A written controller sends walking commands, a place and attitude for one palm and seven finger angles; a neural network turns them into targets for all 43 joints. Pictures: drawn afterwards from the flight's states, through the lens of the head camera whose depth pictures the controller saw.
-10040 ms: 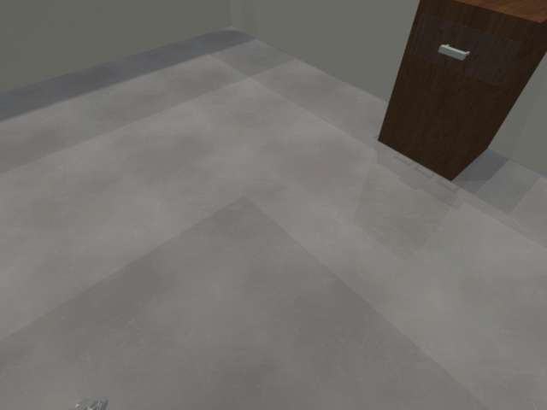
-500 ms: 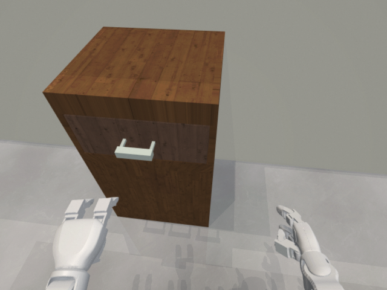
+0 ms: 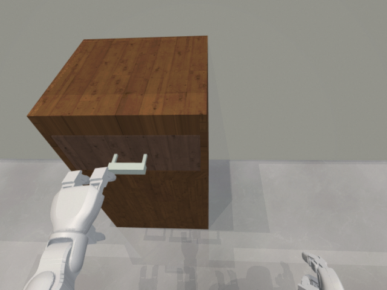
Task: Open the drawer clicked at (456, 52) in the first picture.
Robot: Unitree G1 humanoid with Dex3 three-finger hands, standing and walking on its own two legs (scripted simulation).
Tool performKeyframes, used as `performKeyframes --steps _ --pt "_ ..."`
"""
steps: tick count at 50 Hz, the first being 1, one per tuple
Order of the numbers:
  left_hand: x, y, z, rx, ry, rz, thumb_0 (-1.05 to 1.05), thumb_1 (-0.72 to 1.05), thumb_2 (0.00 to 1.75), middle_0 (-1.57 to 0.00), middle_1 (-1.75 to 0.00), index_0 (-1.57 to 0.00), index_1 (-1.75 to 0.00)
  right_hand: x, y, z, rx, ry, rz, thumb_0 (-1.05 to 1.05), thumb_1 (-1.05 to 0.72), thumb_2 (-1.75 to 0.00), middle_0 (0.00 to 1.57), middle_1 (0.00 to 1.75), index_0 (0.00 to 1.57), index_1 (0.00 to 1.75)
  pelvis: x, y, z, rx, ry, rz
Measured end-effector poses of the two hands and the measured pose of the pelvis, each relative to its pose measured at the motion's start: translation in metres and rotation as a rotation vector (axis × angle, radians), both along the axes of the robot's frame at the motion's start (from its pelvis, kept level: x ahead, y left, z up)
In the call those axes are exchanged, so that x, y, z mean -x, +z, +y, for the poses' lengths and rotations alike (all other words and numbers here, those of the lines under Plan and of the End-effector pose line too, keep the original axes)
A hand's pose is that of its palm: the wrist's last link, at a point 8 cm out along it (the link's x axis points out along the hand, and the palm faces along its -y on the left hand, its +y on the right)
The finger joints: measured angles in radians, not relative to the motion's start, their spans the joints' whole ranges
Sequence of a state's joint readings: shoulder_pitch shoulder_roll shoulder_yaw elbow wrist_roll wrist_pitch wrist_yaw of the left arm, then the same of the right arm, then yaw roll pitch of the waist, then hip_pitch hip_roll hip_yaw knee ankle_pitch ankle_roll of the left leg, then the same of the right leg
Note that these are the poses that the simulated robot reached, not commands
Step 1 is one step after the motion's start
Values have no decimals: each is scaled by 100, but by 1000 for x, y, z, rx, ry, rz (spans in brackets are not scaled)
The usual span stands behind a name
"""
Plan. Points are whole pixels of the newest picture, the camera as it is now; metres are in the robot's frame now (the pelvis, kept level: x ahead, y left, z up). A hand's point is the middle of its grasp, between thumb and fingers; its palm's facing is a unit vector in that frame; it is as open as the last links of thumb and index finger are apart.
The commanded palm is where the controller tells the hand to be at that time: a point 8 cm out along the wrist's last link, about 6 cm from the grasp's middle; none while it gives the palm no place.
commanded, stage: raise the hand with hooked fingers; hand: left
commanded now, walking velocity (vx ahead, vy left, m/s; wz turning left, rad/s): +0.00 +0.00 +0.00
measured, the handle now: (128, 162) +0.48 +0.27 -0.12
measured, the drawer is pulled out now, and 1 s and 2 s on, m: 0.00 0.00 0.00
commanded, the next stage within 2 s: move the hooked fingers above the handle in 0.80 s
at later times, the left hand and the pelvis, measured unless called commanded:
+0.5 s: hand (79, 176) +0.29 +0.26 +0.09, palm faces +0.04 -0.06 -1.00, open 13.8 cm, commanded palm +0.27 +0.26 +0.14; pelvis -0.01 +0.01 +0.01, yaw +1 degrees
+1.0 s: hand (88, 182) +0.29 +0.25 +0.08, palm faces +0.02 -0.07 -1.00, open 13.8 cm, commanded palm +0.28 +0.25 +0.13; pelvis -0.01 +0.00 +0.02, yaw +0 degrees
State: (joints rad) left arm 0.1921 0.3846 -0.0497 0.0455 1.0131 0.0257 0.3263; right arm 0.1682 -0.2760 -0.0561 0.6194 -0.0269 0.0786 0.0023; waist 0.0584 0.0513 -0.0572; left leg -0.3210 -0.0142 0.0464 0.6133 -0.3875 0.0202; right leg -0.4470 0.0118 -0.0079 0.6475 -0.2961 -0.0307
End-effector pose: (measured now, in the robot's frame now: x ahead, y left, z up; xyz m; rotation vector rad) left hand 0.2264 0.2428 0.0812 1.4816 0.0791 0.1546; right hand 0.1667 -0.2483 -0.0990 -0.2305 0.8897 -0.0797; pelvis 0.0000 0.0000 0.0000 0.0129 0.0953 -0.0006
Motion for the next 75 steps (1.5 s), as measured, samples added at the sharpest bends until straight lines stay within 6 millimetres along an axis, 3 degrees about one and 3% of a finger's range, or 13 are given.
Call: performKeyframes --steps 12,18,24,38,47,60,67,75 --pt "-27 38 3 -7 -18 -10 0 -43 33 -31 -116 -31 -116 -34 25 46 -82 69 -117 1 -91 -90 20 30 20 30 2 9 7 4 6 -58" --pt "-35 54 12 -20 -27 -1 0 -47 31 -32 -119 -32 -119 -32 25 61 -103 99 -101 1 -91 -90 20 30 20 30 5 12 9 8 18 -73" --pt "-44 67 18 -25 -45 9 0 -48 30 -32 -120 -32 -120 -17 19 59 -101 86 -55 1 -91 -90 20 30 20 30 7 14 11 10 22 -76" --pt "-36 55 11 -16 -117 9 0 -49 30 -32 -120 -32 -120 17 8 31 -58 16 32 1 -91 -90 20 30 20 30 10 15 12 7 11 -58" --pt "-40 60 7 -19 -78 9 0 -49 30 -32 -120 -32 -120 8 11 31 -86 11 -10 1 -91 -90 20 30 20 30 11 16 7 4 9 -62" --pt "-50 37 7 -24 -86 63 0 -49 30 -32 -120 -32 -120 4 13 21 -66 14 -29 1 -91 -90 20 30 20 30 14 12 -3 0 13 -29" --pt "-65 22 9 -38 -78 78 0 -49 30 -32 -120 -32 -120 23 2 8 -40 -22 24 1 -91 -90 20 30 20 30 16 8 -5 -1 16 3" --pt "-90 6 13 -46 -78 102 0 -49 30 -32 -120 -32 -120 57 -10 -7 -10 -85 109 1 -91 -90 20 30 20 30 17 3 -5 -1 15 49"
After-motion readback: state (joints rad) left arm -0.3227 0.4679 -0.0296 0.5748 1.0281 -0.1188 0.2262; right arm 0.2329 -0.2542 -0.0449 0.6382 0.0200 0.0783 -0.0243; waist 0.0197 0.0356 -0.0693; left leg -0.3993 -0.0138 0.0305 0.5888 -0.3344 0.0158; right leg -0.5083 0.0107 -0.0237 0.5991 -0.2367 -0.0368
